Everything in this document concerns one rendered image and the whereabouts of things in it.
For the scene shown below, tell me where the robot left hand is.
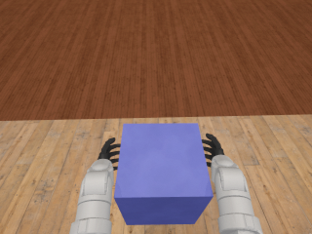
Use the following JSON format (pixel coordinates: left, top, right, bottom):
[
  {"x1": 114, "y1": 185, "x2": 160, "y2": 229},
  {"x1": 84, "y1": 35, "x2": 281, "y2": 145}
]
[{"x1": 97, "y1": 137, "x2": 121, "y2": 171}]

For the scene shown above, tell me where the carton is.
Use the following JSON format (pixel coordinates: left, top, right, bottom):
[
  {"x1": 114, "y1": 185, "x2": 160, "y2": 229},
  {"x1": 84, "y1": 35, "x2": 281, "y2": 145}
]
[{"x1": 114, "y1": 123, "x2": 214, "y2": 225}]

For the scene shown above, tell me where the left robot forearm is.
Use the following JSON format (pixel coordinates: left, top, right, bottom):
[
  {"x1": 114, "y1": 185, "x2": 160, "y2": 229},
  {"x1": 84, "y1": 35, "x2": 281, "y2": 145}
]
[{"x1": 69, "y1": 159, "x2": 114, "y2": 234}]

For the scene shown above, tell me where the right robot forearm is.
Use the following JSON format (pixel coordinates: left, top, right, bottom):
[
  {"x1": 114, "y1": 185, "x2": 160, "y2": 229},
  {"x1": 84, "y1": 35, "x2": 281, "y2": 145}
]
[{"x1": 211, "y1": 154, "x2": 263, "y2": 234}]

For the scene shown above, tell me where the robot right hand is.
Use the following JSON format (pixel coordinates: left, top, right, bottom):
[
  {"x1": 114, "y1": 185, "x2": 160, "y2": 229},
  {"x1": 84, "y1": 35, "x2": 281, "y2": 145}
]
[{"x1": 201, "y1": 133, "x2": 224, "y2": 168}]

